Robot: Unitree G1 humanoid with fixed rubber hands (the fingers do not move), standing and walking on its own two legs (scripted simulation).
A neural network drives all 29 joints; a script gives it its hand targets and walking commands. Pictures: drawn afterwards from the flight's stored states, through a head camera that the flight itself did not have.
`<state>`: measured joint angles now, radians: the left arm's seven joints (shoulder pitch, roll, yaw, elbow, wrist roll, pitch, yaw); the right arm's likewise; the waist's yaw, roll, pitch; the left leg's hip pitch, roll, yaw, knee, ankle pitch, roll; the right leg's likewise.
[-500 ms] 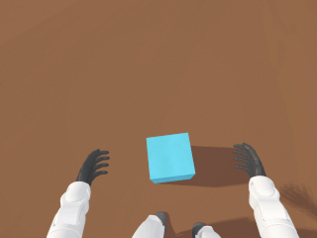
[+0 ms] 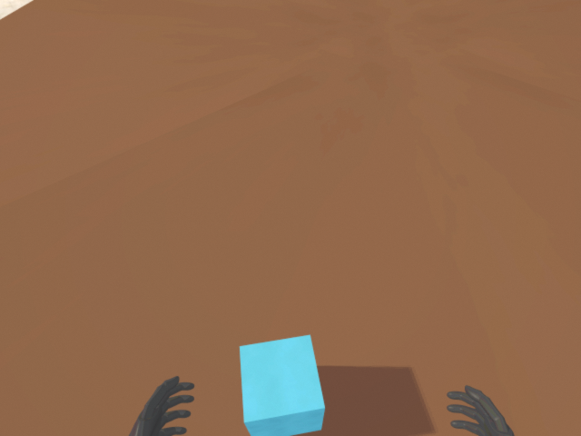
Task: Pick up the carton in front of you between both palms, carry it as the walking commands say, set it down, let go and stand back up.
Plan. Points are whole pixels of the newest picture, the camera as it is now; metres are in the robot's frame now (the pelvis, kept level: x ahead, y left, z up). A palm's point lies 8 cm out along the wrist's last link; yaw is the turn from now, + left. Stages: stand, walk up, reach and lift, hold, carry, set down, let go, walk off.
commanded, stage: let go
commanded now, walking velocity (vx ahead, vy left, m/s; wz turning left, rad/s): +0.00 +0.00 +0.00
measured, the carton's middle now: (281, 389) +0.40 +0.09 -0.65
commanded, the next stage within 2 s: stand in 0.30 s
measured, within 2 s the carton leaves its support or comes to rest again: neither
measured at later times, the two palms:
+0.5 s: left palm out of the picture +0.14 +0.30 -0.09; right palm out of the picture +0.14 -0.25 -0.08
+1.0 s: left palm out of the picture +0.10 +0.32 -0.11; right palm out of the picture +0.10 -0.24 -0.09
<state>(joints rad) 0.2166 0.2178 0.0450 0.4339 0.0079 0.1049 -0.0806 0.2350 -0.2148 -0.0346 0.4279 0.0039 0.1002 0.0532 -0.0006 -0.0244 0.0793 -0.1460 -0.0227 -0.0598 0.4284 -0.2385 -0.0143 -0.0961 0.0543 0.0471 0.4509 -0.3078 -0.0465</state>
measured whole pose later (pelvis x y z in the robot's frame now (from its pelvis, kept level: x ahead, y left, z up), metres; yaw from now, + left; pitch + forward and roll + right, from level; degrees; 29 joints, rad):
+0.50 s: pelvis +0.00 +0.02 -0.01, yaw +0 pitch -2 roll +0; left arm 0.21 0.29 0.08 0.61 0.01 0.03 0.00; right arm 0.20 -0.27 -0.07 0.69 -0.03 0.00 -0.02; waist 0.00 -0.03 0.01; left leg -0.21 -0.04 -0.04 0.54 -0.30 0.02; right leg -0.13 0.04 0.05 0.51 -0.34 -0.01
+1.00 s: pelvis -0.01 +0.04 +0.00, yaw -1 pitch -3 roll +0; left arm 0.23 0.31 0.05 0.78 0.01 -0.01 0.04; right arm 0.19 -0.28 -0.05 0.84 -0.02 -0.02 -0.03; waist -0.01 -0.02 0.03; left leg -0.19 -0.05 -0.02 0.49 -0.26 0.04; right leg -0.11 0.02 0.06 0.46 -0.30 0.01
